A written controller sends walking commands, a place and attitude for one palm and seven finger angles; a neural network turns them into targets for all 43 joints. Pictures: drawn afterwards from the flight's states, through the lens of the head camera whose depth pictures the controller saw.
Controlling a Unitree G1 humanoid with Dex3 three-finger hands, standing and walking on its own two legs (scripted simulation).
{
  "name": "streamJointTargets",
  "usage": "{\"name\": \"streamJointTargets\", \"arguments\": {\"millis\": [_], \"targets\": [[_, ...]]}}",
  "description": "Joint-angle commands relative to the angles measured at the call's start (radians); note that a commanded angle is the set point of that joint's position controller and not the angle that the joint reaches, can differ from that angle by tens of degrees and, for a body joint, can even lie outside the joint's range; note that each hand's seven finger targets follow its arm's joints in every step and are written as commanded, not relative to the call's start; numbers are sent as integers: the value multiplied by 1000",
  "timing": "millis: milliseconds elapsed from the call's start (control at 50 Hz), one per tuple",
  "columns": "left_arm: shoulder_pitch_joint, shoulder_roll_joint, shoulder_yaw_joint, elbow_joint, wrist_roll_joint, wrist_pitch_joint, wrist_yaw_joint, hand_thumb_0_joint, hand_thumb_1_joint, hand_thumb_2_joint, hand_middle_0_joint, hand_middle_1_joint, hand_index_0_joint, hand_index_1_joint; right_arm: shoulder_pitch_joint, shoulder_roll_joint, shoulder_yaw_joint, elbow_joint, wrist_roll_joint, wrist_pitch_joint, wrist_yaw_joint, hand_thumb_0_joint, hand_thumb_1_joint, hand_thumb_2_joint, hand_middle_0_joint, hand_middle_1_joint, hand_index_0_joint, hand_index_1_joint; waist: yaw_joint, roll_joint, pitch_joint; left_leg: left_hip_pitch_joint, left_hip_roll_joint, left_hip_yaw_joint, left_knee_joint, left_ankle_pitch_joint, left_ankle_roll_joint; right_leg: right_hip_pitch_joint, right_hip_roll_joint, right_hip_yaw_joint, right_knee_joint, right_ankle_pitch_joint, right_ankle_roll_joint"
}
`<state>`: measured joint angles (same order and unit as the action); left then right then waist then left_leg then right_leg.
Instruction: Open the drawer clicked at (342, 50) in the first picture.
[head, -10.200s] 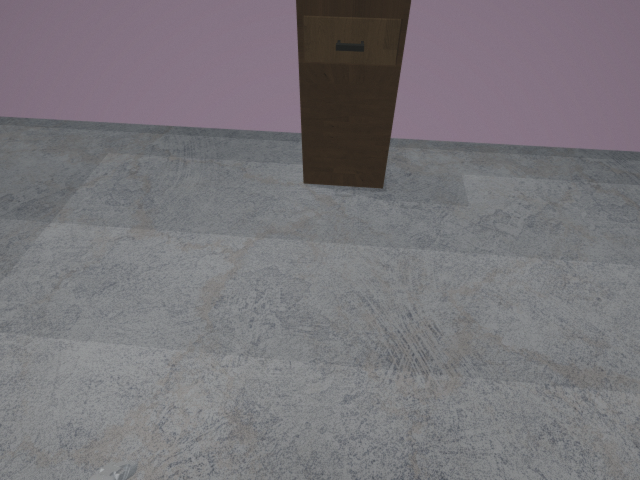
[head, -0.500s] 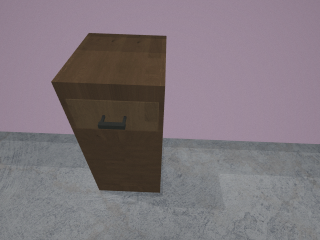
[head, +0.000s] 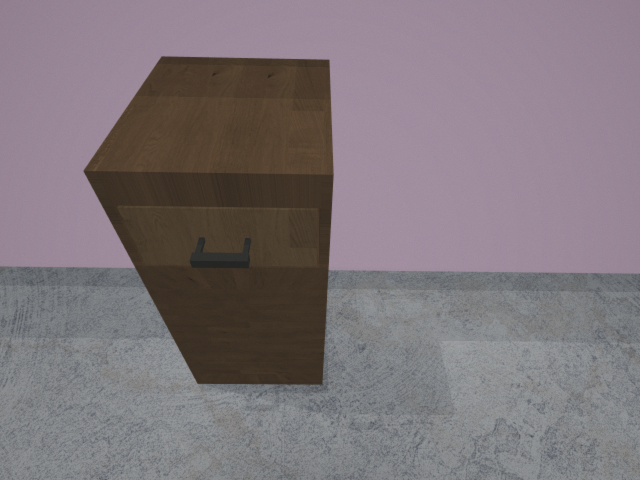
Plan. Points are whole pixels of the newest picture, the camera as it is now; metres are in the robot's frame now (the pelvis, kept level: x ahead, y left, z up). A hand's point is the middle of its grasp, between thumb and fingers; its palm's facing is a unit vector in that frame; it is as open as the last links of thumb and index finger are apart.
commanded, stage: come to a stop and stand still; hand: left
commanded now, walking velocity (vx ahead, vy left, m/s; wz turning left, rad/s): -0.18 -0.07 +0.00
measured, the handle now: (222, 251) +0.51 +0.21 -0.07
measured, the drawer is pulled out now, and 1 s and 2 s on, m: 0.00 0.00 0.00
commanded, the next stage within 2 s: none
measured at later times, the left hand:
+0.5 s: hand out of the picture +0.02 +0.17 -0.18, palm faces +0.02 -0.98 -0.21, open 7.3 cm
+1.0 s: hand out of the picture -0.13 +0.19 -0.17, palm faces +0.09 -0.98 -0.20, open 7.3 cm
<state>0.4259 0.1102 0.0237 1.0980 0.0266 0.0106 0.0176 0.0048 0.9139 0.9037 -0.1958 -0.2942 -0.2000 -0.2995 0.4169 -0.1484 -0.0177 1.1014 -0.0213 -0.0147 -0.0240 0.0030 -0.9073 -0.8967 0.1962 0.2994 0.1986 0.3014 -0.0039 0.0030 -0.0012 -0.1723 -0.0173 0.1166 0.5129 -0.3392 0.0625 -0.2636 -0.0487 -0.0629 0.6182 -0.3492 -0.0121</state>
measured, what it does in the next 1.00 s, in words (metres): shifts its weight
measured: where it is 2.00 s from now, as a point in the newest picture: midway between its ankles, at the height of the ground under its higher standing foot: outside the picture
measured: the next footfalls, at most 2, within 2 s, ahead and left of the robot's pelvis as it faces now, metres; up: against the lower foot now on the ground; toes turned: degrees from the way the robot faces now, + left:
right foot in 1.72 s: -0.10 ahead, -0.13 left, +0.00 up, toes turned +0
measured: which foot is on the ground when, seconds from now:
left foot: down 0.00-1.00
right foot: down 0.00-1.00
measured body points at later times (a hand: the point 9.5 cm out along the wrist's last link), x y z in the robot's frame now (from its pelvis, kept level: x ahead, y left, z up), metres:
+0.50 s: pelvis -0.02 -0.01 -0.01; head +0.00 +0.00 +0.44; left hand +0.02 +0.22 -0.16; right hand +0.03 -0.25 -0.15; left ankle -0.02 +0.09 -0.73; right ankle +0.00 -0.12 -0.73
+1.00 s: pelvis -0.08 +0.01 +0.00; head -0.09 +0.01 +0.45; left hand -0.13 +0.24 -0.15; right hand -0.04 -0.22 -0.15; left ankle -0.02 +0.09 -0.73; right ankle +0.00 -0.12 -0.73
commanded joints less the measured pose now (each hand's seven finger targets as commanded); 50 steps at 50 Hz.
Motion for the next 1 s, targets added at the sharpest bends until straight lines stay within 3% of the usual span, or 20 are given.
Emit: {"name": "streamJointTargets", "arguments": {"millis": [0,20,40,100,160,200,240,340,360,380,400,440,480,520,560,580,640,740,840,980], "targets": [[81,40,-3,-16,-14,-49,19,0,900,900,-200,-300,-200,-300,21,-66,8,-20,15,-28,-29,0,-900,-900,200,300,200,300,21,-31,49,-50,154,-121,-77,596,5,139,-54,75,-179,490,-14],[103,62,-6,-5,-18,-52,28,0,900,900,-200,-300,-200,-300,26,-53,12,-18,20,-28,-32,0,-900,-900,200,300,200,300,16,-53,16,-59,132,-102,-81,547,-23,198,-99,99,-159,714,-28],[89,78,-7,-8,-21,-47,32,0,900,900,-200,-300,-200,-300,35,-50,10,-16,24,-27,-32,0,-900,-900,200,300,200,300,4,-12,0,-50,124,-109,-114,491,-35,218,-124,94,-143,751,-34],[50,89,3,-41,-16,-28,46,0,900,900,-200,-300,-200,-300,35,-63,-5,-10,20,-8,-37,0,-900,-900,200,300,200,300,4,-63,30,-10,139,-103,-68,703,-36,156,-91,67,-80,798,-19],[12,110,22,-73,-12,-7,48,0,900,900,-200,-300,-200,-300,34,-88,-24,-19,16,11,-44,0,-900,-900,200,300,200,300,-1,14,10,33,161,-95,-26,830,-29,101,-74,58,-32,711,-17],[-16,108,26,-100,-9,4,44,0,900,900,-200,-300,-200,-300,6,-97,-32,-28,13,19,-42,0,-900,-900,200,300,200,300,-1,46,10,57,189,-114,-31,842,-9,49,-48,51,-28,540,-7],[-36,99,29,-116,-6,7,39,0,900,900,-200,-300,-200,-300,-28,-102,-38,-37,8,22,-39,0,-900,-900,200,300,200,300,3,26,15,34,199,-128,-35,728,5,40,-38,54,-40,455,-8],[-59,125,25,-122,-7,-4,38,0,900,900,-200,-300,-200,-300,-60,-69,-31,-59,8,23,-21,0,-900,-900,200,300,200,300,-1,-20,-26,-33,128,-106,-13,401,-25,105,-105,140,-100,561,-54],[-13,207,25,-109,-9,-17,69,0,900,900,-200,-300,-200,-300,-174,-120,-39,-149,35,1,-14,0,-900,-900,200,300,200,300,31,-219,-21,-78,130,-70,177,348,-61,104,-147,162,-140,1005,-10],[-39,225,22,-120,-4,-36,60,0,900,900,-200,-300,-200,-300,-167,-104,-27,-186,34,14,2,0,-900,-900,200,300,200,300,-1,-278,-60,-155,66,-46,212,34,-67,210,-222,191,-125,1135,-70],[-45,209,22,-146,-5,-40,58,0,900,900,-200,-300,-200,-300,-122,-53,-22,-185,22,16,2,0,-900,-900,200,300,200,300,1,-344,-160,-172,42,-87,203,-118,-44,287,-238,215,-100,1131,-115],[-92,214,20,-183,0,-30,52,0,900,900,-200,-300,-200,-300,-136,-62,-21,-181,20,22,4,0,-900,-900,200,300,200,300,3,-140,-155,-142,23,-62,153,-108,-48,252,-224,185,-111,943,-140],[-143,225,19,-204,-9,-19,45,0,900,900,-200,-300,-200,-300,-105,-53,-18,-169,16,25,7,0,-900,-900,200,300,200,300,-36,-4,-69,-26,18,-57,27,54,-50,67,-170,164,-144,490,-112],[-162,191,11,-205,-16,-8,36,0,900,900,-200,-300,-200,-300,-103,-103,-17,-177,4,19,8,0,-900,-900,200,300,200,300,-31,135,53,-66,115,-173,-54,98,-18,-72,-69,114,-158,104,-55],[-141,167,6,-209,-5,10,30,0,900,900,-200,-300,-200,-300,-168,-148,-18,-208,-6,25,13,0,-900,-900,200,300,200,300,-1,223,170,-275,177,-285,-227,-160,15,-17,7,32,-113,-23,-26],[-122,158,1,-204,1,12,25,0,900,900,-200,-300,-200,-300,-181,-160,-21,-221,-7,24,13,0,-900,-900,200,300,200,300,11,221,193,-336,189,-300,-271,-235,25,17,16,17,-79,9,-20],[-72,140,-5,-184,3,9,13,0,900,900,-200,-300,-200,-300,-190,-175,-18,-236,-6,19,10,0,-900,-900,200,300,200,300,28,78,162,-359,174,-290,-285,-282,23,79,11,22,-84,64,-16],[-37,143,-2,-181,4,5,7,0,900,900,-200,-300,-200,-300,-179,-193,-21,-230,-4,22,13,0,-900,-900,200,300,200,300,27,51,108,-338,171,-289,-299,-345,26,82,11,27,-92,20,-3],[-9,136,-1,-167,4,-5,7,0,900,900,-200,-300,-200,-300,-152,-181,-21,-212,-5,27,15,0,-900,-900,200,300,200,300,18,-44,99,-283,130,-248,-237,-302,15,18,-4,87,-182,-73,-6],[-13,137,1,-135,-3,-12,7,0,900,900,-200,-300,-200,-300,-73,-142,-14,-149,-3,28,11,0,-900,-900,200,300,200,300,-17,-33,77,-164,85,-217,-165,-214,2,-108,-25,158,-253,-162,-20]]}}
